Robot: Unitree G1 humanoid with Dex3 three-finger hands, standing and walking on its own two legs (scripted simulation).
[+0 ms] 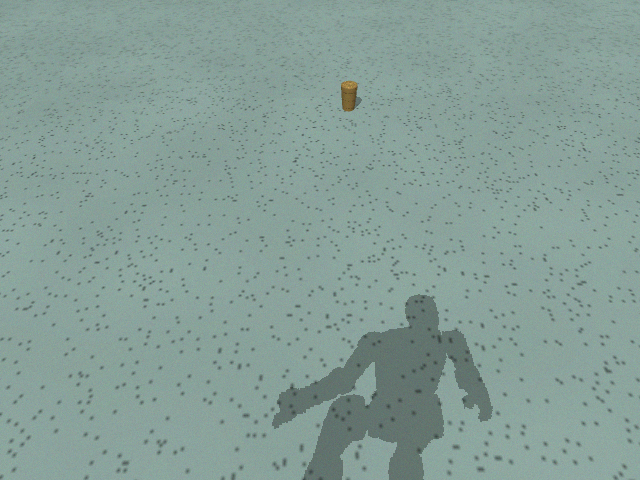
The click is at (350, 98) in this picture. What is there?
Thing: tapered cup
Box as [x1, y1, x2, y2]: [341, 81, 357, 110]
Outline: 345,81 341,84 342,107 344,110 352,110 354,106 357,85 353,81
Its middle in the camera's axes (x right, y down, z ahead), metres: +0.16 -0.85 +2.25
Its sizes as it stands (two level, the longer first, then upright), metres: 0.093 0.093 0.144
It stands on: the floor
